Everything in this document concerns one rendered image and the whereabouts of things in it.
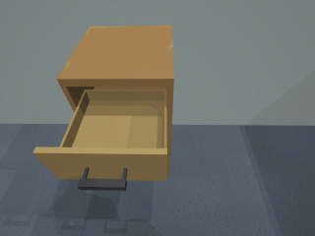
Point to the handle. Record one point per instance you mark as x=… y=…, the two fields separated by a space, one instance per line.
x=102 y=184

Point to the drawer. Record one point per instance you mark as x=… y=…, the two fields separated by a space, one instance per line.
x=113 y=129

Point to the cabinet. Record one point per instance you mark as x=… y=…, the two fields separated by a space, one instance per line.
x=122 y=57

